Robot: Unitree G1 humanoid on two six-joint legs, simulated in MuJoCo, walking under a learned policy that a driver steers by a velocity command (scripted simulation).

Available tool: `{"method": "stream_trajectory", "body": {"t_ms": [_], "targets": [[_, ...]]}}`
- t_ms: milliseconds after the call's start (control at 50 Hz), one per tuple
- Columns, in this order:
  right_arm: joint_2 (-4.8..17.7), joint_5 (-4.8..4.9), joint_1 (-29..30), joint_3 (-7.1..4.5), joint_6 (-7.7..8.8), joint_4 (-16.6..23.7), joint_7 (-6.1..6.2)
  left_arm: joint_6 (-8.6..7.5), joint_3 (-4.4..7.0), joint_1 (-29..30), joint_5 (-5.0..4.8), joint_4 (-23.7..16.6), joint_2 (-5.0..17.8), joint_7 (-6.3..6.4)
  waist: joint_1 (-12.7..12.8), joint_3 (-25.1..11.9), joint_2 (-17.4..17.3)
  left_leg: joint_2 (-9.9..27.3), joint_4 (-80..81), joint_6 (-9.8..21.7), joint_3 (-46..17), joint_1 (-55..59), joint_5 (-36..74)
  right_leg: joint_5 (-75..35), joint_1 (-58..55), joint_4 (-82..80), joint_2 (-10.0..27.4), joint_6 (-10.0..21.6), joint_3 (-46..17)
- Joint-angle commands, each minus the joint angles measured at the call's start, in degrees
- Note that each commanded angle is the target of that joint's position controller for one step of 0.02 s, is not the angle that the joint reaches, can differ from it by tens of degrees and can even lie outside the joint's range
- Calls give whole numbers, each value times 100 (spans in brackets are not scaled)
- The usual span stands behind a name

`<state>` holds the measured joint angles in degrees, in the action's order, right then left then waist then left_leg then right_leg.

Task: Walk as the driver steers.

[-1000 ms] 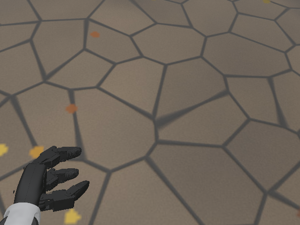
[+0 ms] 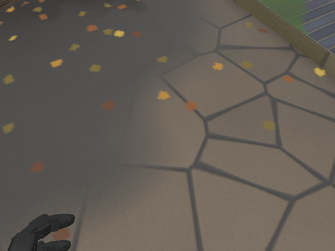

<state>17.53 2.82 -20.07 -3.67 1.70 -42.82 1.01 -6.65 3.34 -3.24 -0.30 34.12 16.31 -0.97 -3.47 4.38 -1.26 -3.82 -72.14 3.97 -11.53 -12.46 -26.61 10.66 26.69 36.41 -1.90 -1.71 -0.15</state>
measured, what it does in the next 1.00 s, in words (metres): walks ahead, turning left: left foot, then right foot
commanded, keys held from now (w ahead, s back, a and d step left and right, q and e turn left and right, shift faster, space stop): w+q+shift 0.60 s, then w+shift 0.40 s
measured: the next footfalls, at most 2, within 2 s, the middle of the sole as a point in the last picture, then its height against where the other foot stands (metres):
left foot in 0.40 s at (125, 234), level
right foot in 0.82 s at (111, 135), level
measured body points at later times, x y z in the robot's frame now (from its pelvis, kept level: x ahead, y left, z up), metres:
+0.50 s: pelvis +0.41 +0.07 +0.00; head +0.44 +0.10 +0.44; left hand +0.40 +0.36 -0.11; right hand +0.66 -0.12 -0.10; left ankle +0.47 +0.12 -0.71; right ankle +0.34 -0.16 -0.58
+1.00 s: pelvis +0.85 +0.25 +0.02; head +0.86 +0.28 +0.47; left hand +0.69 +0.48 -0.10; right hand +1.13 +0.16 -0.08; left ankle +0.71 +0.28 -0.61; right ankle +0.94 +0.18 -0.71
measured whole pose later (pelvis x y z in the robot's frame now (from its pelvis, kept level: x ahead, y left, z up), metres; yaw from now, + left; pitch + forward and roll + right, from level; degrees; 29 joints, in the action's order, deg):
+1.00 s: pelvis +0.85 +0.25 +0.02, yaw +46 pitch +0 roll -3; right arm 15.7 1.8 -13.1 -2.0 4.2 -42.3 -0.5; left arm -5.9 3.3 -20.6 0.6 43.1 16.1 -1.8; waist 2.3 3.5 -0.9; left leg 0.2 -73.8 5.4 -4.3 -26.4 -19.4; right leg 13.3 13.8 27.3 -3.3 1.4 1.7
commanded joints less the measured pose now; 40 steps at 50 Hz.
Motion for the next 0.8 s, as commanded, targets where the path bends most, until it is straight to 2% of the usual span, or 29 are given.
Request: {"method": "stream_trajectory", "body": {"t_ms": [20, 40, 80, 120, 180, 220, 260, 280, 320, 340, 360, 380, 400, 420, 440, 460, 480, 500, 520, 540, 560, 600, 640, 660, 700, 740, 760, 780, 800], "targets": [[614, -180, 709, -42, 123, 850, -31, 102, 282, -1331, 134, 108, 679, 58, 901, -793, 352, 813, -847, -66, 392, -3125, 730, 1724, -3368, -2120, 1907, 866, -2875], [496, -132, 715, -53, 93, 896, -83, 70, 246, -1232, 190, 238, 590, 85, 695, -544, 422, 1054, -595, -28, 308, -2843, 841, 1066, -2833, -2180, 1777, 854, -2305], [250, 16, 718, -26, -23, 969, -103, 16, 170, -1193, 78, 480, 311, 51, 541, -329, 629, 1268, -390, 51, 394, -2876, 780, 530, -2553, -2352, 1661, 836, -1551], [52, 14, 897, 44, -103, 1101, -143, -3, 167, -1182, -45, 673, 294, 32, 455, -12, 543, 1457, -232, 62, 465, -3290, 925, 70, -2376, -2528, 1731, 860, -990], [105, -20, 1149, 73, -57, 1213, -233, -10, 210, -1027, 57, 724, 588, 71, 362, 313, 341, 1449, 337, -51, 625, -3469, 1907, -607, -2101, -2861, 1615, 828, -39], [197, -44, 1521, 71, -16, 1282, -306, 1, 208, -1177, 110, 802, 716, 95, 485, 490, 132, 1301, 940, -38, 983, -3431, 2527, -1117, -2181, -2982, 1422, 722, 589], [163, -73, 2040, 100, 44, 1431, -410, 31, 213, -1505, 89, 929, 889, 119, 661, 638, -12, 1103, 1745, 90, 1389, -3262, 2913, -1970, -2447, -2992, 1352, 536, 1017], [180, -67, 2167, 93, 80, 1467, -467, 59, 208, -1574, 92, 967, 976, 136, 640, 626, -11, 876, 2176, 202, 1693, -2917, 2957, -3052, -2540, -2867, 1263, 367, 1273], [415, -25, 2149, -17, 116, 1506, -545, 131, 275, -1794, 93, 993, 1388, 227, 432, 237, 435, 303, 2498, 337, 2253, -1967, 2788, -6054, -2877, -2216, 1344, 234, 1468], [581, 18, 1769, -113, 97, 1459, -550, 198, 319, -1761, 75, 976, 1593, 285, 100, -12, 750, 89, 2491, 416, 2349, -1487, 2432, -7311, -3028, -1577, 1476, 238, 1479], [865, 69, 854, -277, 36, 1249, -527, 269, 354, -1541, 70, 881, 1723, 307, -451, -477, 1014, -58, 2422, 570, 2311, -519, 2041, -8146, -2938, -500, 1598, 318, 1439], [1298, 50, -557, -516, -44, 860, -467, 283, 363, -1150, 43, 693, 1709, 290, -1140, -1083, 971, -76, 2708, 848, 1998, 1233, 1948, -7985, -2172, 1063, 1585, 418, 1271], [1442, 74, -1508, -622, -115, 457, -342, 209, 258, -891, -33, 633, 1290, 259, -1427, -1089, 91, 275, 3561, 1155, 1214, 2852, 2419, -3412, -725, 3390, 831, 244, 1258], [1669, -45, -1014, -541, -82, 593, -326, -35, -76, -1373, 135, 319, 212, 171, -368, -1176, -1899, 836, 3466, 1690, -684, 3686, 2727, 2215, 1160, 5555, -107, 139, 581], [1433, -226, -698, -449, 85, 929, -335, -312, -133, -1445, -127, -113, 473, 99, -210, -2448, -1626, 1820, 5024, 2638, -3612, 4244, -376, 2094, 2289, 5906, -181, 285, -735], [1087, -226, -717, -404, 213, 923, -338, -433, -50, -625, -242, -208, 934, 101, -405, -1713, -383, 1828, 5832, 2178, -3927, 3501, -1053, 1525, 2399, 5249, 118, 465, -874], [991, -243, -411, -356, 331, 853, -365, -448, -45, -434, -257, -261, 848, 119, -7, -882, 467, 1746, 6047, 1956, -3649, 2378, -838, 1148, 2221, 4538, 279, 471, -878], [874, -247, -27, -307, 415, 870, -373, -374, -65, -592, -136, -107, 731, 150, 334, -518, 865, 1502, 5970, 1815, -3130, 1468, -263, 939, 1723, 4085, 499, 352, -945], [808, -267, 298, -284, 437, 902, -326, -279, -36, -839, -38, -10, 718, 140, 609, -300, 743, 1176, 5948, 1771, -2621, 750, 98, 778, 1317, 3708, 610, 192, -1006], [693, -267, 467, -240, 424, 905, -276, -177, -9, -908, 6, 29, 768, 120, 741, -110, 538, 953, 6019, 1729, -2214, 225, 407, 733, 1064, 3381, 684, 54, -977], [593, -205, 493, -207, 408, 846, -223, -110, -1, -832, 46, 13, 763, 117, 760, 38, 451, 803, 6052, 1675, -1837, -173, 710, 716, 916, 2928, 750, -62, -872], [550, -140, 366, -188, 377, 736, -78, -62, -83, -59, 170, -263, 535, 113, 499, 314, 374, 441, 6131, 1552, -1156, -939, 1389, 22, 595, 1788, 637, -259, -498], [545, -141, 283, -197, 314, 569, 26, -70, -196, 473, 196, -437, 156, 38, 198, 334, 161, 106, 5941, 1206, -467, -1487, 1603, -1449, -109, 503, 473, -312, -142], [566, -144, 51, -209, 312, 463, 27, -92, -214, 686, 160, -503, 68, 0, -33, 247, 104, 156, 6000, 1086, -432, -1673, 1346, -2103, -578, 124, 377, -302, -6], [552, -118, -286, -207, 346, 268, -3, -130, -128, 910, 2, -595, 242, -23, -278, 159, -174, 389, 5887, 1007, -637, -1228, 1085, -2502, -713, -318, 359, -267, -147], [469, -73, -508, -195, 321, 103, 2, -147, -45, 1112, -94, -676, 461, -29, -356, 211, -332, 652, 5598, 935, -845, -201, 1380, -2187, -266, -711, 434, -139, -282], [489, -88, -585, -210, 270, 25, 17, -158, 3, 1090, -112, -682, 561, -38, -307, 199, -399, 812, 5429, 903, -914, 307, 1948, -1909, -117, -787, 426, -65, -244], [565, -132, -581, -237, 218, -16, 27, -167, 88, 815, -115, -642, 699, -32, -110, 44, -502, 943, 5098, 835, -917, 753, 3106, -1500, -234, -761, 341, 41, -155], [671, -235, -476, -253, 171, -11, -2, -161, 230, 75, -145, -495, 915, 2, 333, -441, -599, 957, 4364, 715, -846, 1060, 4629, -1082, -884, -611, 198, 211, 10]]}}
Velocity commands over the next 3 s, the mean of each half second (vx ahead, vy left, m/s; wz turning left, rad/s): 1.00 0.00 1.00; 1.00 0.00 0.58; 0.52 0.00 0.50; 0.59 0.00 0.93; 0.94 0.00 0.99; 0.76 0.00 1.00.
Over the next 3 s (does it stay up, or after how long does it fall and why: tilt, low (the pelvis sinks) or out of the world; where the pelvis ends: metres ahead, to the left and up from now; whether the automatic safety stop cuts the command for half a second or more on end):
stays up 0.91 1.45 0.02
